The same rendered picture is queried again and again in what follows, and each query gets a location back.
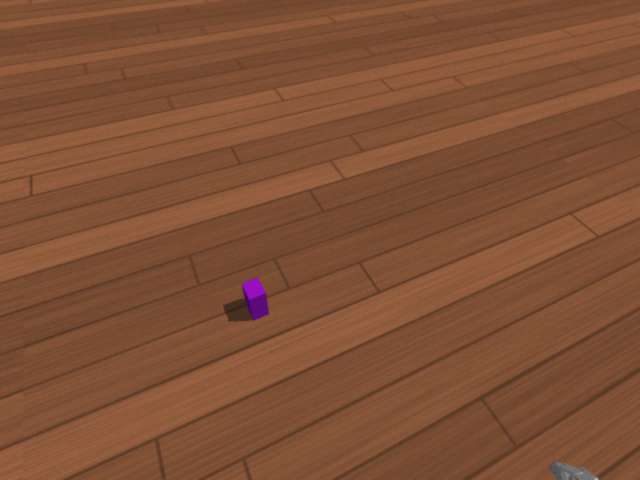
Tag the carton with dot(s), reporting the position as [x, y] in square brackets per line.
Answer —
[255, 298]

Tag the right robot hand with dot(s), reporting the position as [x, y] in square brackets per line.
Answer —
[562, 471]

